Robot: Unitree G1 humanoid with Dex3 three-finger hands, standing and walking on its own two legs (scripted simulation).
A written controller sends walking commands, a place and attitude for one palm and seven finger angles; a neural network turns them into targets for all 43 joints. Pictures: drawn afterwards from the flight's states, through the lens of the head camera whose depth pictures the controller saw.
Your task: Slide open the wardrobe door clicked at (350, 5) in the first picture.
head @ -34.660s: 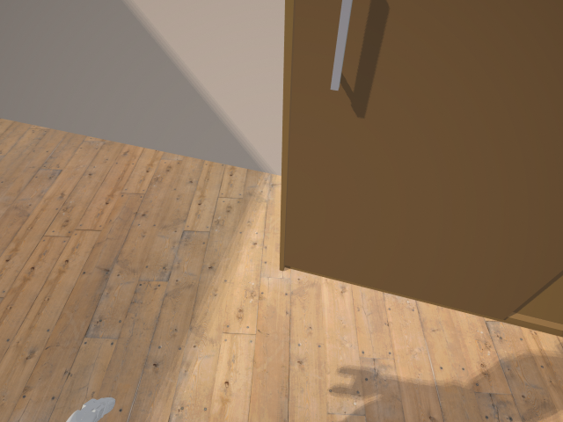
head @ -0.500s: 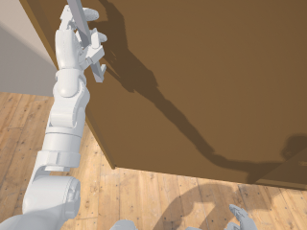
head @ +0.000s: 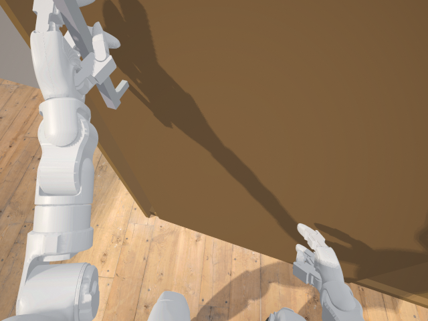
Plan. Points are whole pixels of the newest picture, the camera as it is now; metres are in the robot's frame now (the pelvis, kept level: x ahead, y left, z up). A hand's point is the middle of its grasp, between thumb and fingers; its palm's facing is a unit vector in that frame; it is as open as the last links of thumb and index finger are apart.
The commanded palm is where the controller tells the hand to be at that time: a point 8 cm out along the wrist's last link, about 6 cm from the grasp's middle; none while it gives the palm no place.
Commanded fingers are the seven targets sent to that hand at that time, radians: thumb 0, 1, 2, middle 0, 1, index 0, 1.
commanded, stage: step sideways, sliding the door along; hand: left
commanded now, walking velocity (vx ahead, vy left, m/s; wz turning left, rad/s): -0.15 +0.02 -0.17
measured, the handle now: (91, 34) +0.42 +0.27 +0.25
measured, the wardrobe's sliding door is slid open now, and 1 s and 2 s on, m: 0.06 0.34 0.47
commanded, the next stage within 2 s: none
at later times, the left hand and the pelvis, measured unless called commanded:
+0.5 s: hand (188, 79) +0.37 +0.12 +0.24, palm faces +0.28 -0.96 -0.03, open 6.4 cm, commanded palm +0.33 +0.10 +0.22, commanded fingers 0.00 0.90 0.90 -0.45 -1.40 -0.45 -1.40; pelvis +0.04 -0.06 +0.02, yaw -3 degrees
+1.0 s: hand (308, 117) +0.33 -0.03 +0.24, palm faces -0.06 -0.99 -0.08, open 7.0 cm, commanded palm +0.32 +0.00 +0.22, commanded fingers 0.00 0.90 0.90 -0.45 -1.40 -0.45 -1.40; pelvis -0.02 -0.11 +0.04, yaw -10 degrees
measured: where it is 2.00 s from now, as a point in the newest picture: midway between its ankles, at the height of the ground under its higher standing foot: outside the picture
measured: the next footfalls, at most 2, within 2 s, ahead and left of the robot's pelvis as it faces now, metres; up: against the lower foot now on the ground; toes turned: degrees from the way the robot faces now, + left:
left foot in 0.12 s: +0.03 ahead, +0.12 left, +0.00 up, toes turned +5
right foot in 0.54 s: +0.11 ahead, -0.20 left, +0.00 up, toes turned -9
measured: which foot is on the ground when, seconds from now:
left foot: up 0.00-0.10, down 0.12-0.56, up 0.58-0.76, down 0.78-1.00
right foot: down 0.00-0.12, up 0.14-0.52, down 0.54-0.78, up 0.80-1.00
